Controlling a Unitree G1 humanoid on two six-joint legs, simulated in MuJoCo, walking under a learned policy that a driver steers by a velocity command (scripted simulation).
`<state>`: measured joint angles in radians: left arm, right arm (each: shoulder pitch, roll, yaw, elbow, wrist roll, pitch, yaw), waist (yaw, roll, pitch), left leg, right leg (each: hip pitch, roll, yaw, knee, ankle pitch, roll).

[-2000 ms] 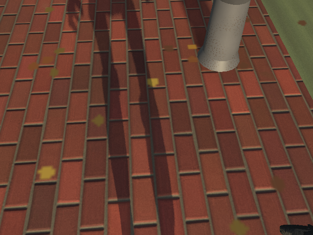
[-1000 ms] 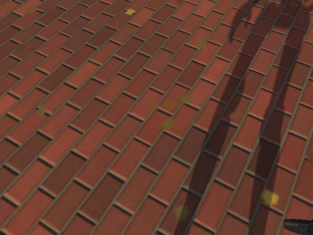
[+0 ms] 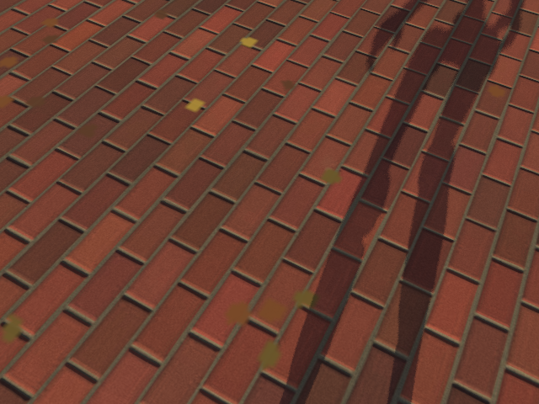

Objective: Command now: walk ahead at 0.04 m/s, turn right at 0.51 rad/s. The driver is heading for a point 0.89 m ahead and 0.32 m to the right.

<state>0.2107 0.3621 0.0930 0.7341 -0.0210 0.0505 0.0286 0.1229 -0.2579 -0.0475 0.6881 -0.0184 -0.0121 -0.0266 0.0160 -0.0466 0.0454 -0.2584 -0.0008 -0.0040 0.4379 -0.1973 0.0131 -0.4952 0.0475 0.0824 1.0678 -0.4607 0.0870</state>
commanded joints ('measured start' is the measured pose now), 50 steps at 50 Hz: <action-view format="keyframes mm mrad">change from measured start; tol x16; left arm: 1 6 45 11 -81 -6 3 -6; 14 57 244 57 -158 10 13 -19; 50 -144 -11 -34 -151 5 -112 -38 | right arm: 1 -13 -148 -40 -47 0 -3 -11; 50 178 -215 -47 44 36 -46 8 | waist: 1 -16 199 -88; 12 10 179 -121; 14 -21 -293 -143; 18 2 -55 -103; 36 -37 -91 -156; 39 -35 274 -76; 50 -97 213 5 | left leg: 1 175 245 -146 -110 438 210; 11 150 299 -37 -7 385 163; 13 -37 202 87 220 115 21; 14 -340 50 143 522 -448 -91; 16 -394 28 -56 749 -436 -82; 36 82 -14 -68 -75 56 -43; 39 156 352 -575 -248 -306 243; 41 140 291 -507 -278 -459 206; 50 117 197 -239 -286 -149 177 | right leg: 1 -102 -51 -29 5 50 38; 10 144 -68 -132 -416 123 -40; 12 299 -35 -142 -625 303 -99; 14 591 -389 361 -664 969 -318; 18 427 -295 256 -726 637 -325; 35 337 -188 408 -633 542 -272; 39 -72 52 92 -194 -155 -86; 44 -191 -43 10 -65 109 -37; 50 18 -59 -97 -406 176 -47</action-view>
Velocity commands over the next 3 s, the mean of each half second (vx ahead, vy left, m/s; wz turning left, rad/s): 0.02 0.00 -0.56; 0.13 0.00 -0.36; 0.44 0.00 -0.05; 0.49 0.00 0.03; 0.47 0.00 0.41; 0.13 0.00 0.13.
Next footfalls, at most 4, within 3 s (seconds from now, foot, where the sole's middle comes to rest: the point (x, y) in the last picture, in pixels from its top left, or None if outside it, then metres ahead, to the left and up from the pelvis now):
0.26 right None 0.03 -0.14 -0.78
0.74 left None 0.11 0.06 -0.78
1.14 right None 0.09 -0.22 -0.78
1.62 left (343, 389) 0.51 -0.18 -0.78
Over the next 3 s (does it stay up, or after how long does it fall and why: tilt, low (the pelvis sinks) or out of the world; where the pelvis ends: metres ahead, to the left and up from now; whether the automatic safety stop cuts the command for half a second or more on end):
stays up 0.85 -0.41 -0.01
